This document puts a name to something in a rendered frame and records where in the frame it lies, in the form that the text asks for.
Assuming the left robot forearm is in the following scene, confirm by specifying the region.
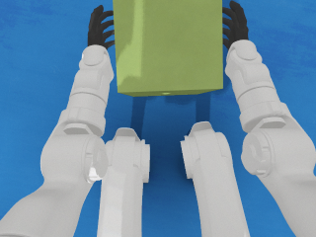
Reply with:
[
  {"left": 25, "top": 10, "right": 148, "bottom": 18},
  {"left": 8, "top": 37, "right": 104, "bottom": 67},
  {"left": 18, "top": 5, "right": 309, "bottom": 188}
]
[{"left": 40, "top": 44, "right": 115, "bottom": 173}]

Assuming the right robot forearm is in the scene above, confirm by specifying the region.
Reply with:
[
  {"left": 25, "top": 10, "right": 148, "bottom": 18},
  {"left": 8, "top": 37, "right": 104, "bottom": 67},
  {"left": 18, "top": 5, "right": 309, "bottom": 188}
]
[{"left": 224, "top": 39, "right": 316, "bottom": 163}]

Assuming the robot left upper arm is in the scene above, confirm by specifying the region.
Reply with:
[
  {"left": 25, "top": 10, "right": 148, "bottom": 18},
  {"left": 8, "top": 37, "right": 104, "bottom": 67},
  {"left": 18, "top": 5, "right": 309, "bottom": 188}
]
[{"left": 0, "top": 133, "right": 109, "bottom": 237}]

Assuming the robot right thigh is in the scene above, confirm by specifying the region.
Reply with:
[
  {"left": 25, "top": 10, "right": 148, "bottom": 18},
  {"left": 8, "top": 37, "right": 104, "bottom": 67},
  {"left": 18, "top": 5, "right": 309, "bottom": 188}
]
[{"left": 180, "top": 128, "right": 251, "bottom": 237}]

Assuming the carton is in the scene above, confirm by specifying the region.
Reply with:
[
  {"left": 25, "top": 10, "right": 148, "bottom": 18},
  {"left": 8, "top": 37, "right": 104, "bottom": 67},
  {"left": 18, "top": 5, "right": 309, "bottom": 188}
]
[{"left": 113, "top": 0, "right": 223, "bottom": 97}]

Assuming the robot thigh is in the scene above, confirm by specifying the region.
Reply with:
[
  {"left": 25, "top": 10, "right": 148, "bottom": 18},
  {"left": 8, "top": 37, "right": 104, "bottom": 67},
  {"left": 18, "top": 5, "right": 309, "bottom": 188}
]
[
  {"left": 180, "top": 128, "right": 251, "bottom": 237},
  {"left": 97, "top": 136, "right": 150, "bottom": 237}
]

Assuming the robot right upper arm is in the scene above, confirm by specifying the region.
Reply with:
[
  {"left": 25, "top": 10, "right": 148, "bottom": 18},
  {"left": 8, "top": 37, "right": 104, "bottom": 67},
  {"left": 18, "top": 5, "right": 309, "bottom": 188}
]
[{"left": 241, "top": 128, "right": 316, "bottom": 237}]

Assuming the robot left thigh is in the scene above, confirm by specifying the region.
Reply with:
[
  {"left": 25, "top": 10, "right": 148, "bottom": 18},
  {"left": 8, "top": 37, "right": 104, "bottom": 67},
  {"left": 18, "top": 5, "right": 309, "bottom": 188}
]
[{"left": 97, "top": 136, "right": 150, "bottom": 237}]

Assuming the left robot hand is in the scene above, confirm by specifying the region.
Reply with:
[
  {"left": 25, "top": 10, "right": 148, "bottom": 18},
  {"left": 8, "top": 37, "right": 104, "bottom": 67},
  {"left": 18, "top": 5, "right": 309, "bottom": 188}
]
[{"left": 87, "top": 5, "right": 116, "bottom": 50}]

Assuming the right robot hand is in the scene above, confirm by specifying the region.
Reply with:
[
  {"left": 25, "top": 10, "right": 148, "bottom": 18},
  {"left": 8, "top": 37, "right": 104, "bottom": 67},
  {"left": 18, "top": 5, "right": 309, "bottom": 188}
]
[{"left": 222, "top": 0, "right": 249, "bottom": 51}]

